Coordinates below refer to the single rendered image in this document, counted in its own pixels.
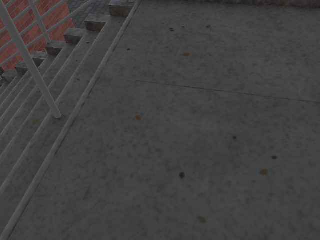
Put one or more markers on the stairs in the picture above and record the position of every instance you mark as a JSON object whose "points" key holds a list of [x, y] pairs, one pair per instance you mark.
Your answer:
{"points": [[28, 127]]}

